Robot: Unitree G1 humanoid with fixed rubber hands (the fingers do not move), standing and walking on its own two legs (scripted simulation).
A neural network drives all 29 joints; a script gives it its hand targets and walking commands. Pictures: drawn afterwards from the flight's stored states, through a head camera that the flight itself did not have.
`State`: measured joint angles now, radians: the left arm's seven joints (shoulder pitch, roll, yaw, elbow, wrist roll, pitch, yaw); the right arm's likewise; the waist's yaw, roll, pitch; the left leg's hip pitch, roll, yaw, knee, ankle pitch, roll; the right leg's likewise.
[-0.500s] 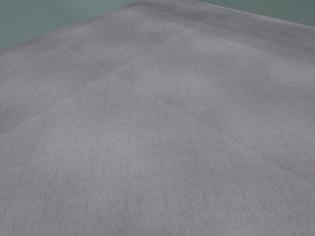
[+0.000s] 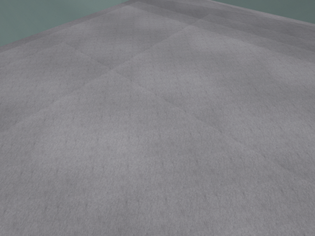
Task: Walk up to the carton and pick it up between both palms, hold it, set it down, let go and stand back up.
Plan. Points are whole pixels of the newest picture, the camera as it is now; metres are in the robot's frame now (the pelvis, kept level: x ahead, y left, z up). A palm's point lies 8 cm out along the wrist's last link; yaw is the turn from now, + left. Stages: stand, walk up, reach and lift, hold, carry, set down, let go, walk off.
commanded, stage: stand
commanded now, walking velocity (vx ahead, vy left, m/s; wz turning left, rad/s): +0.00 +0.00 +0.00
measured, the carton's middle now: out of the picture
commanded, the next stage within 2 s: walk up in 0.82 s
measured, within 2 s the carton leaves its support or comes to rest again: neither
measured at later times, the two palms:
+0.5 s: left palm out of the picture +0.06 +0.25 -0.12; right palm out of the picture +0.06 -0.25 -0.11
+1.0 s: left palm out of the picture +0.05 +0.25 -0.12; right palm out of the picture +0.05 -0.25 -0.12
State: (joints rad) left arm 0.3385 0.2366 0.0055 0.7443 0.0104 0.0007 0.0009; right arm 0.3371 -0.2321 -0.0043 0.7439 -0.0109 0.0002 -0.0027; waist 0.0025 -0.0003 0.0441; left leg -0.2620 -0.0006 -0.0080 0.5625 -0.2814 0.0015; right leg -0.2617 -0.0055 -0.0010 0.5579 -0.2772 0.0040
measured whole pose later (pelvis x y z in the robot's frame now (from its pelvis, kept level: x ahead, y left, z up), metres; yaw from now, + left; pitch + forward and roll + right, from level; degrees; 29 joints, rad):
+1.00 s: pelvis +0.01 +0.00 +0.00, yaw +0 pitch -2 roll +0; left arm 0.33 0.24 0.00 0.84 0.00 0.01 0.02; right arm 0.32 -0.24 0.00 0.83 0.00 0.00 -0.02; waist 0.00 0.00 0.04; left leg -0.22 0.00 -0.01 0.51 -0.27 0.00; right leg -0.21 -0.01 -0.01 0.50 -0.26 0.01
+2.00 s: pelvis +0.35 -0.34 -0.02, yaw -49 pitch +0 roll +1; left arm 0.50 0.25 0.06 0.91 0.04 -0.03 -0.02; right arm 0.19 -0.24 -0.03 0.68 -0.09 -0.08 -0.01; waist 0.03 -0.03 0.02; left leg -0.49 -0.04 0.04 0.62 -0.12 0.05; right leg -0.08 0.11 0.21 0.89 -0.53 -0.04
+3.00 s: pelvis +0.70 -0.86 -0.01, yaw -86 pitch -3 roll -1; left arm 0.39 0.28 0.05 0.78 0.06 -0.02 -0.01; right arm 0.32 -0.25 -0.01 0.64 -0.06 -0.05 0.02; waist 0.00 0.01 0.06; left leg -0.37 0.08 0.07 0.69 -0.27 0.00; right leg -0.33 0.03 0.09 1.23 -0.46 0.00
